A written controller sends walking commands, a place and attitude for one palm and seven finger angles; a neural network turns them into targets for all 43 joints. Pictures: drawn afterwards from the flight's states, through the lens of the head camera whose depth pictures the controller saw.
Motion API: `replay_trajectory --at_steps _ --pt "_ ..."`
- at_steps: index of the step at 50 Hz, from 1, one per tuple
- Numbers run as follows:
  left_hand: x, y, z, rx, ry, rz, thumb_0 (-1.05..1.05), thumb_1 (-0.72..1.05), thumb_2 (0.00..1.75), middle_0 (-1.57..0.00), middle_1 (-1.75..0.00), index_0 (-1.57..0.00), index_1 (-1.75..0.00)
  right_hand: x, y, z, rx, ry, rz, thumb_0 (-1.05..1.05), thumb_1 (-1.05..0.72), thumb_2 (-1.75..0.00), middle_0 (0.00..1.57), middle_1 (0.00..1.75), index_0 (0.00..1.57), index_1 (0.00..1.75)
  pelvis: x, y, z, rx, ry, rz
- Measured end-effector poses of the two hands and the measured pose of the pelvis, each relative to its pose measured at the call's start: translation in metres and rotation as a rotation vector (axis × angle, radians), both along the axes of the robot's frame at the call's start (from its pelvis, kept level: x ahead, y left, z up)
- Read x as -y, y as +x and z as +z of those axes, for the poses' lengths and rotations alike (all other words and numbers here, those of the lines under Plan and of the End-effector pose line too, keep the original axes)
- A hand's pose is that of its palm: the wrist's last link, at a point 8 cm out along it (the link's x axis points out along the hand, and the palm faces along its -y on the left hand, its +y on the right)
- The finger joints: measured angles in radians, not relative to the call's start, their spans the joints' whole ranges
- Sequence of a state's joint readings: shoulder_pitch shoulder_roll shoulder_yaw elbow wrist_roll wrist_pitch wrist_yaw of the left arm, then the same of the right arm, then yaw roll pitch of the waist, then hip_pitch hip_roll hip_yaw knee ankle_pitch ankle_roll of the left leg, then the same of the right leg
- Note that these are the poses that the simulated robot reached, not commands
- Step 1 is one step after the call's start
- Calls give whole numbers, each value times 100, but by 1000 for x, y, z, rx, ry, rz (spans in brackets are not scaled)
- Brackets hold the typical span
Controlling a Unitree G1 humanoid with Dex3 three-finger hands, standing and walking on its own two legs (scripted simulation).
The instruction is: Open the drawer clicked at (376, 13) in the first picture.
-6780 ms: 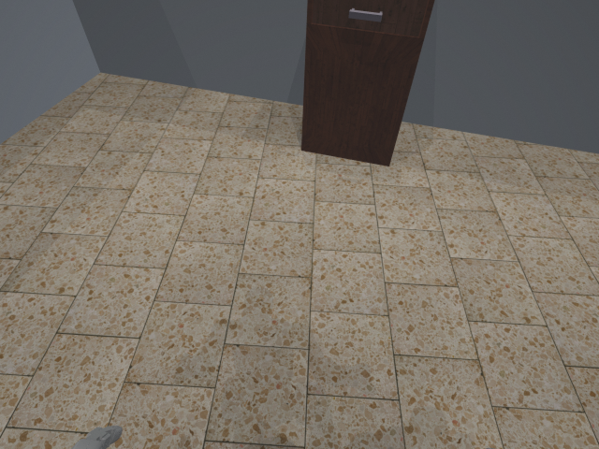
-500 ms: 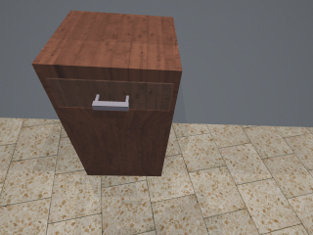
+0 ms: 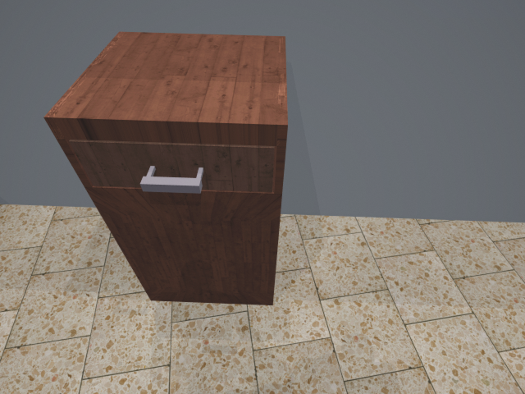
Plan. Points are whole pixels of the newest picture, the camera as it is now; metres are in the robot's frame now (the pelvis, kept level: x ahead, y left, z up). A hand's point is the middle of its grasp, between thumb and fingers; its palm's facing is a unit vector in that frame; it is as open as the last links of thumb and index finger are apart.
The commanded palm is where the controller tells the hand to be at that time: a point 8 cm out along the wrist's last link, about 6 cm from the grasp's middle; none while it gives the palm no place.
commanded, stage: come to a stop and stand still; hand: left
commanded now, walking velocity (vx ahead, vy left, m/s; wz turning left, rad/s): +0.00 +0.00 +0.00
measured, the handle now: (174, 177) +0.55 +0.24 -0.03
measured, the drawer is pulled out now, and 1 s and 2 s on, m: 0.00 0.00 0.00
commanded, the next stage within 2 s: look again from close up in 0.16 s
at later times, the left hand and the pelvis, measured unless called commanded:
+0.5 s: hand out of the picture -0.01 +0.20 -0.18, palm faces -0.01 -0.99 -0.17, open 7.4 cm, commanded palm none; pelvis +0.00 +0.04 +0.00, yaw -2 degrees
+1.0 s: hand out of the picture +0.11 +0.26 -0.11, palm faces -0.09 -0.86 -0.50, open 7.4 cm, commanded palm +0.11 +0.29 -0.05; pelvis -0.01 +0.07 -0.01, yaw -3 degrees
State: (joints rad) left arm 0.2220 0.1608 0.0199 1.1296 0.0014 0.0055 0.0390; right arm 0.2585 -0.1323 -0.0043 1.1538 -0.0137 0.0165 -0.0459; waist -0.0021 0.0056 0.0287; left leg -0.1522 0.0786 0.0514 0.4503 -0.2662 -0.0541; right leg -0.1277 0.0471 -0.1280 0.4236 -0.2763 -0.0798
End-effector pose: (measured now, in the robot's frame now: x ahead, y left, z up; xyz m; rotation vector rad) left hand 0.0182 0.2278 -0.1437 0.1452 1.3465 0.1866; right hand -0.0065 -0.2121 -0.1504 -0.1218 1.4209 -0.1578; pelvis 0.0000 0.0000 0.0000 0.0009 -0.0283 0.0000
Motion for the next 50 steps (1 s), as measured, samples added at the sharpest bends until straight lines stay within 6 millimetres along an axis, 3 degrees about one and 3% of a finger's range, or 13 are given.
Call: replay_trajectory --at_steps 9,16,23,33,44,46,50 --pt "13 -35 2 -109 -31 12 0 92 90 -20 -30 -20 -30 3 7 2 -10 2 8 1 -92 -90 19 30 20 30 -1 5 3 -9 3 -10" --pt "17 -44 2 -115 -33 -6 0 91 90 -20 -30 -20 -30 -2 4 2 -16 3 -4 1 -92 -90 20 30 20 30 -8 4 3 -26 -7 -28" --pt "-8 -35 -7 -77 -42 -47 0 90 90 -20 -30 -20 -30 -19 6 0 73 -17 -27 2 -93 -90 19 30 20 30 -31 -1 -5 -18 -24 -33" --pt "-50 -8 -5 17 -18 -78 1 91 90 -20 -30 -20 -30 -59 -22 2 54 7 -20 1 -93 -90 20 30 20 30 -56 -7 -4 1 -7 -52" --pt "-59 -22 -3 -51 -20 -88 0 91 90 -20 -30 -19 -30 -83 -49 1 -30 46 -37 1 -91 -90 20 30 20 30 -69 -10 -2 -21 -1 -56" --pt "-63 1 12 55 47 -204 1 91 90 -20 -30 -20 -30 -78 -39 5 57 23 -38 1 -91 -90 20 30 20 30 -69 -12 -3 -28 4 -67" --pt "-76 81 76 456 295 -328 3 90 88 -21 -32 -20 -32 -48 -3 12 297 -70 -32 3 -93 -90 20 30 21 30 -67 -14 -9 -51 32 -48"
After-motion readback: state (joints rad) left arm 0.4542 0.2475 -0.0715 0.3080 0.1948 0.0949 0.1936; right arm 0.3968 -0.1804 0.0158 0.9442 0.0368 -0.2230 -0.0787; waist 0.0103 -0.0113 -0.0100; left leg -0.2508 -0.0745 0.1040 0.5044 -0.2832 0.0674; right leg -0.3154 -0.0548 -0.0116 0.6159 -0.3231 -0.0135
